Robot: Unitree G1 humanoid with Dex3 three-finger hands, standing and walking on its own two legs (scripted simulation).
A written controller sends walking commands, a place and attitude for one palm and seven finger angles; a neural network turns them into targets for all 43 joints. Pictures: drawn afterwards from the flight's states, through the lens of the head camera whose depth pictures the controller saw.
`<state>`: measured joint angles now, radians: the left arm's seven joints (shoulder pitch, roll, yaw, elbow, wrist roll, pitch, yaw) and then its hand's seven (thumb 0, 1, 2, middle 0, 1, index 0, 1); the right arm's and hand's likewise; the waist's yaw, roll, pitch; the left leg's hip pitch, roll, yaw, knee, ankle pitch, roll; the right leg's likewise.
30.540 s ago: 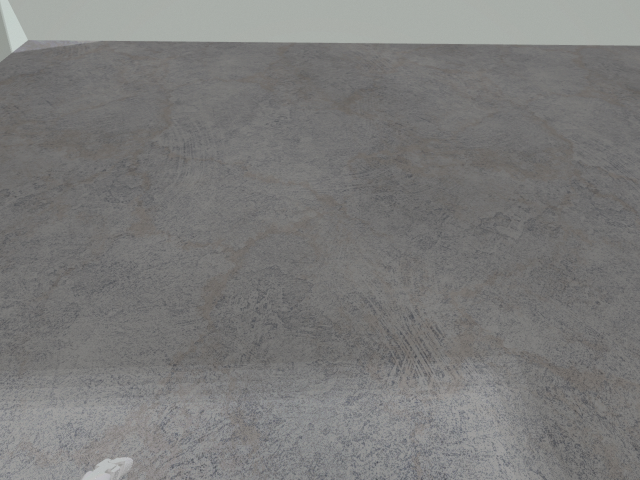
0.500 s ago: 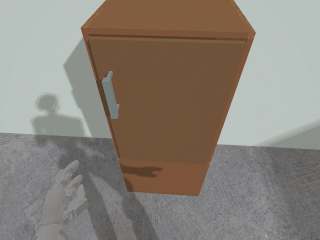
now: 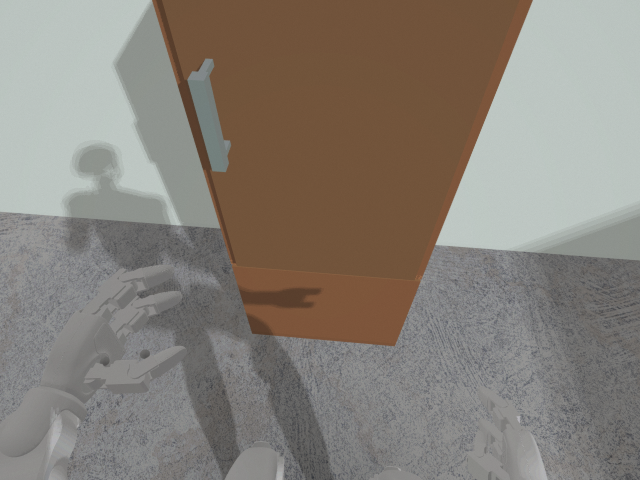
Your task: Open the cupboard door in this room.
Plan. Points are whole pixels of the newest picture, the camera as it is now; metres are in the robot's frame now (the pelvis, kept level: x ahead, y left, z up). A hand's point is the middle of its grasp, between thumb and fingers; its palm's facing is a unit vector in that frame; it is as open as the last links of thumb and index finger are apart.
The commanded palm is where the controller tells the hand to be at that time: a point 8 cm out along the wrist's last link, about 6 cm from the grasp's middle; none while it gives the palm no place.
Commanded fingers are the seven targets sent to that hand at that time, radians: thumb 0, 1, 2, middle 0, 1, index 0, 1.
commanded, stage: raise the hand with hooked fingers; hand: left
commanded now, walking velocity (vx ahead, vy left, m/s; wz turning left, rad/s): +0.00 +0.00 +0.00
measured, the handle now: (214, 118) +0.56 +0.19 +0.14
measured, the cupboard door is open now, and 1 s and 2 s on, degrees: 0 0 0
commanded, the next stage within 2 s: move the hooked fingers beside the handle in 1.40 s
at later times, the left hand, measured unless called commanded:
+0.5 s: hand (58, 292) +0.28 +0.29 +0.13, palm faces +0.00 -1.00 -0.05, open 13.1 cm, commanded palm +0.25 +0.34 +0.12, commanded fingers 0.00 -0.50 0.30 -0.30 -1.20 -0.30 -1.20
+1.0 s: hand (37, 235) +0.32 +0.31 +0.17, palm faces -0.02 -1.00 -0.04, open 13.9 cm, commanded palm +0.28 +0.35 +0.16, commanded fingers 0.00 -0.50 0.30 -0.30 -1.20 -0.30 -1.20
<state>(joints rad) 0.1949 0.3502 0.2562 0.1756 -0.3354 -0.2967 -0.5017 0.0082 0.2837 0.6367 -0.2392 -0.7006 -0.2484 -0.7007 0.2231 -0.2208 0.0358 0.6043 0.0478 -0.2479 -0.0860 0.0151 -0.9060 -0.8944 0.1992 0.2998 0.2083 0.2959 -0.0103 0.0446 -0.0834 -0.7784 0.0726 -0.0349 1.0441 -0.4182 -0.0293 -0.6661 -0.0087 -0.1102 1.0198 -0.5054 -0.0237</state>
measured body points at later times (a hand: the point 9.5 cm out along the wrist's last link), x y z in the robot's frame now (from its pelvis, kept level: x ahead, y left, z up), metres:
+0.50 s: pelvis +0.02 +0.04 +0.03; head +0.03 +0.06 +0.48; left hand +0.27 +0.34 +0.13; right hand +0.19 -0.20 -0.02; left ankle +0.06 +0.14 -0.67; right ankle +0.01 -0.11 -0.67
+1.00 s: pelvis +0.02 +0.03 +0.05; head +0.03 +0.03 +0.50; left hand +0.31 +0.36 +0.17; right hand +0.17 -0.22 -0.03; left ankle +0.06 +0.14 -0.67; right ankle +0.01 -0.11 -0.67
